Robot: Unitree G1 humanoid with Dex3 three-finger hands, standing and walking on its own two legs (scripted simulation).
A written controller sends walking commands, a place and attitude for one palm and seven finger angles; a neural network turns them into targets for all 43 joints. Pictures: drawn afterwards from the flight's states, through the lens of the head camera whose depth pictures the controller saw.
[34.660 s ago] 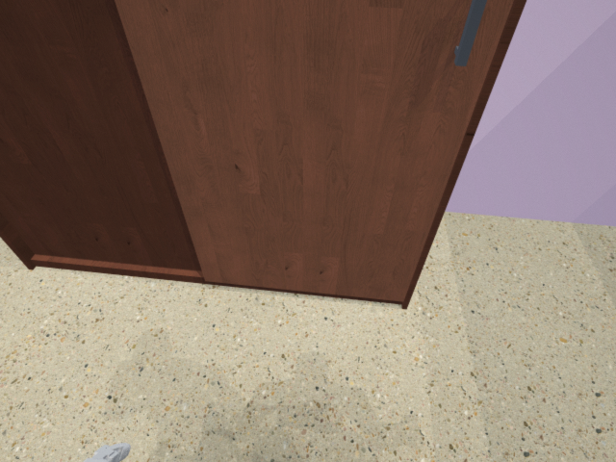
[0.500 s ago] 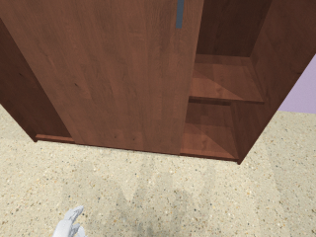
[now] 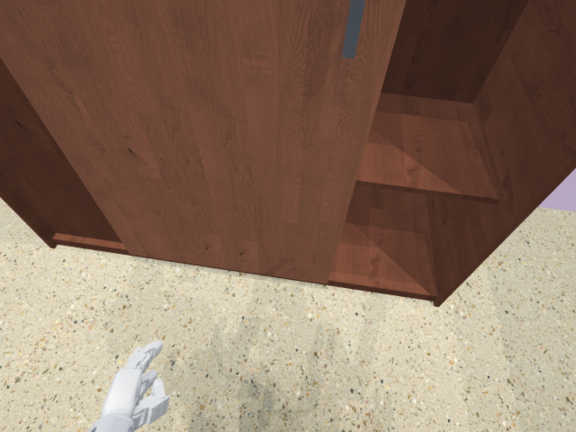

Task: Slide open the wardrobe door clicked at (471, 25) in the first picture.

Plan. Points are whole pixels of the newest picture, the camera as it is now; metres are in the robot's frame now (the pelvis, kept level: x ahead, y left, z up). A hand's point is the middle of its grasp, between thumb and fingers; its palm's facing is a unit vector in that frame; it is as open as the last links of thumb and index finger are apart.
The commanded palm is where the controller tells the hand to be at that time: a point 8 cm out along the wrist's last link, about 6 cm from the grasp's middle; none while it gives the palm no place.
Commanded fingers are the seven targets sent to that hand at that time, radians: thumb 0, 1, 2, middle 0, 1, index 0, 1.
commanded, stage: stop stepping back and stand still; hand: right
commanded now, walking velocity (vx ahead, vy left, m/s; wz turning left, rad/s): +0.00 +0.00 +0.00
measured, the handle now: (357, 0) +0.65 -0.05 +0.26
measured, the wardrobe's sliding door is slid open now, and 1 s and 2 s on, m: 0.41 0.41 0.41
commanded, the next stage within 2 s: let the arm hang, fingers relaxed in 0.32 s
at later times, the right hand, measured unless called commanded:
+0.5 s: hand (550, 373) +0.20 -0.28 +0.05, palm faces +0.22 +0.85 -0.48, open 7.4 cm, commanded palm none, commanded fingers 0.00 -0.90 -0.90 0.20 0.30 0.20 0.30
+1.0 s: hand out of the picture -0.09 -0.22 -0.17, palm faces +0.02 +0.97 -0.24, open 7.3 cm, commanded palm none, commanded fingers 0.00 -0.90 -0.90 0.20 0.30 0.20 0.30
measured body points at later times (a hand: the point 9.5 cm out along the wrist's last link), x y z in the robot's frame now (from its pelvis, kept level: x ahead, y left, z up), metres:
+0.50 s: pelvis -0.02 -0.02 +0.00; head -0.01 -0.01 +0.45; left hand +0.15 +0.23 -0.09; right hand +0.18 -0.32 +0.08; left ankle -0.06 +0.09 -0.73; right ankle -0.03 -0.12 -0.73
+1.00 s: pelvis -0.07 -0.03 +0.00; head -0.04 -0.03 +0.45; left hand -0.07 +0.20 -0.15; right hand -0.09 -0.27 -0.15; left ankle -0.06 +0.09 -0.73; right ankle -0.03 -0.12 -0.73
